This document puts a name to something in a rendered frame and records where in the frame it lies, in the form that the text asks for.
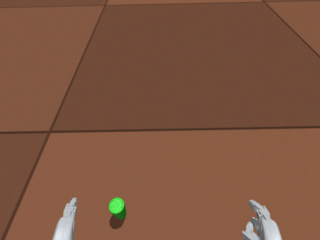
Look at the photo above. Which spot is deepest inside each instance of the right robot hand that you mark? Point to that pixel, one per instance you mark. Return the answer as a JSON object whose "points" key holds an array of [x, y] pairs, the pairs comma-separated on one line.
{"points": [[266, 227]]}

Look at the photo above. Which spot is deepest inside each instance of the cup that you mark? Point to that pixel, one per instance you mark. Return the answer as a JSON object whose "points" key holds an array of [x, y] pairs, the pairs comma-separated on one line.
{"points": [[117, 208]]}

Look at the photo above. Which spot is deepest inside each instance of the left robot hand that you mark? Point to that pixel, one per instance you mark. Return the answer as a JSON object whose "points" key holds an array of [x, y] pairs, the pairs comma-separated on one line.
{"points": [[65, 227]]}

